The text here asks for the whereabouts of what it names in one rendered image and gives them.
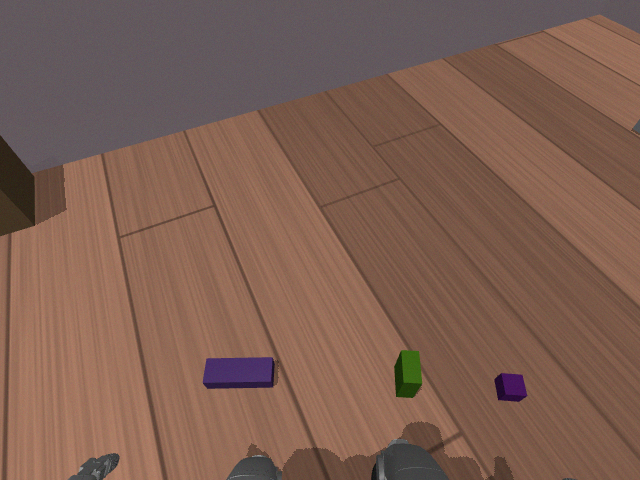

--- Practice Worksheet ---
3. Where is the left robot hand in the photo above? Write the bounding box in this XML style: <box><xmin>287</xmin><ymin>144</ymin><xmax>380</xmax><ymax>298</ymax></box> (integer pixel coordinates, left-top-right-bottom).
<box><xmin>68</xmin><ymin>453</ymin><xmax>120</xmax><ymax>480</ymax></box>

